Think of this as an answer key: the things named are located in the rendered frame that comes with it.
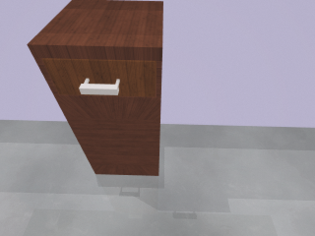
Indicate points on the handle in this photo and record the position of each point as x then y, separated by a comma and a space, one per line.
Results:
99, 89

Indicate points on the cabinet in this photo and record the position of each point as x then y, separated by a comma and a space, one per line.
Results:
119, 135

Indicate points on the drawer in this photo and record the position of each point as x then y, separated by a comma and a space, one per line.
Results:
137, 77

